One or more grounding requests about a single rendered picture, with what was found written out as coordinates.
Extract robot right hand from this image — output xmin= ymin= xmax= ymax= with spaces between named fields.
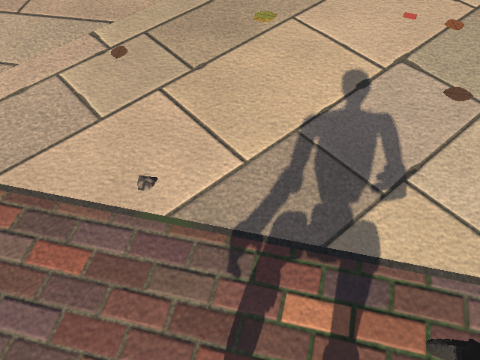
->
xmin=426 ymin=339 xmax=480 ymax=360

